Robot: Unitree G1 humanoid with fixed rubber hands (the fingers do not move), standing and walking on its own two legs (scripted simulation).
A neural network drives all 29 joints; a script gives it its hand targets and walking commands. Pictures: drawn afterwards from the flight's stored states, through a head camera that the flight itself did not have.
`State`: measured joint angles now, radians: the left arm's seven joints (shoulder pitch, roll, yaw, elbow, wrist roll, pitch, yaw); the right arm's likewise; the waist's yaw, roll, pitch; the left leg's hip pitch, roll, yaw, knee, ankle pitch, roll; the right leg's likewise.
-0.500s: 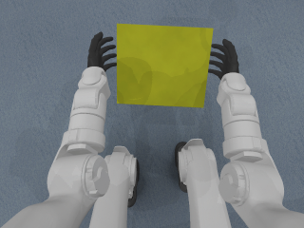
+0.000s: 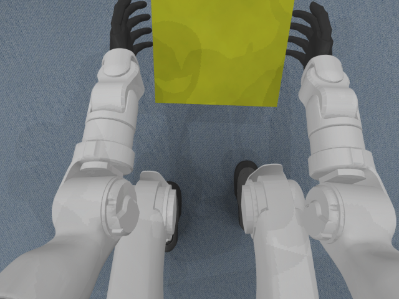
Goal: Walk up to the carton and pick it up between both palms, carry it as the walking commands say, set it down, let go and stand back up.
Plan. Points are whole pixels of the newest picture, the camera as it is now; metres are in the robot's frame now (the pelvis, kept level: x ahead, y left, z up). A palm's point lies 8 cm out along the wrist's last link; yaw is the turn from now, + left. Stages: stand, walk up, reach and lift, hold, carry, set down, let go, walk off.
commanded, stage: set down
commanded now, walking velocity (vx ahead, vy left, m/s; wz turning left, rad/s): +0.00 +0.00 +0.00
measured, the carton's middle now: (217, 48) +0.54 -0.06 -0.25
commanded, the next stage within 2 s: none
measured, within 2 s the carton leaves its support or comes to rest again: neither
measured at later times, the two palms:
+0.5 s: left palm (138, 62) +0.53 +0.09 -0.22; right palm (306, 54) +0.51 -0.23 -0.22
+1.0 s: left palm (137, 56) +0.54 +0.09 -0.22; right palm (305, 52) +0.51 -0.23 -0.23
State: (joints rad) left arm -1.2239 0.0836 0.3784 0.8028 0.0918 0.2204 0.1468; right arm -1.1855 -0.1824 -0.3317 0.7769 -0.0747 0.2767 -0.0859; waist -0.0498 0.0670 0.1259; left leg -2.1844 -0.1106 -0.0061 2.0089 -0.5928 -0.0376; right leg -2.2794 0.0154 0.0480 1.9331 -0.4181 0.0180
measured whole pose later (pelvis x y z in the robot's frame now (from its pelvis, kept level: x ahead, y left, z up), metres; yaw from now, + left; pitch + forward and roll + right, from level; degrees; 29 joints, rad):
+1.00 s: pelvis +0.00 +0.00 -0.05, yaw +1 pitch +35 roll +1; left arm -1.43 0.20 0.24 1.03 0.00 0.19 0.10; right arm -1.43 -0.36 -0.26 1.12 0.05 0.16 -0.01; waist -0.07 0.06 0.37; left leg -2.20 -0.16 -0.02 2.22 -0.64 -0.05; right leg -2.29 -0.02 0.03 2.14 -0.47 0.01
